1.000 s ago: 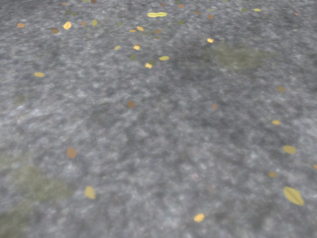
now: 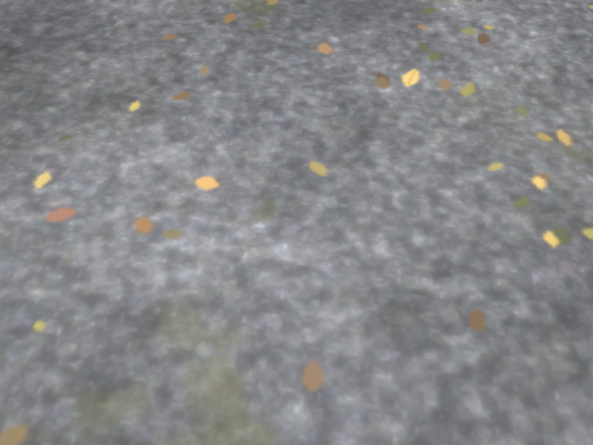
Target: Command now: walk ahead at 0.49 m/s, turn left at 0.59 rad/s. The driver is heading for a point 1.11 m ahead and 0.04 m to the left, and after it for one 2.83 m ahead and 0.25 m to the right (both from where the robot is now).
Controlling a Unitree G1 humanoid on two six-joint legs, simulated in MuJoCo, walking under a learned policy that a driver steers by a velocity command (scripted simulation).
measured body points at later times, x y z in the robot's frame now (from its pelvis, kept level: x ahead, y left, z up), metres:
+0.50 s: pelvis +0.26 +0.09 -0.01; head +0.30 +0.12 +0.44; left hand +0.27 +0.38 -0.14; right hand +0.47 -0.13 -0.10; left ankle +0.30 +0.19 -0.74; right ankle +0.18 -0.09 -0.64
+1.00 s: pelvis +0.55 +0.10 -0.01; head +0.59 +0.10 +0.43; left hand +0.67 +0.39 -0.11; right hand +0.63 -0.17 -0.15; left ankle +0.34 +0.20 -0.66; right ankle +0.66 +0.03 -0.74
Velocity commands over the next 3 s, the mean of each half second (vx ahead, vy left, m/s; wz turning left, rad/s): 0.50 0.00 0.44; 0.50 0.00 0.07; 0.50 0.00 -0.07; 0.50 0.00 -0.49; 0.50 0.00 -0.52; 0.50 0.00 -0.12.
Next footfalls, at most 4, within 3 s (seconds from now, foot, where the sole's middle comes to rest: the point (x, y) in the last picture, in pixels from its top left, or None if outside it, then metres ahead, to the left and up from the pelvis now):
0.38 left None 0.34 0.20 -0.77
0.92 right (293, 345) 0.70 0.04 -0.77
1.48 left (182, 262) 0.95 0.34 -0.77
2.02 right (279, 185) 1.23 0.08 -0.77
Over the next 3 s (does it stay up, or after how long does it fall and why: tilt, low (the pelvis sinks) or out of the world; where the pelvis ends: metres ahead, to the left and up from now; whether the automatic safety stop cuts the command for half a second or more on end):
stays up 1.60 0.03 0.00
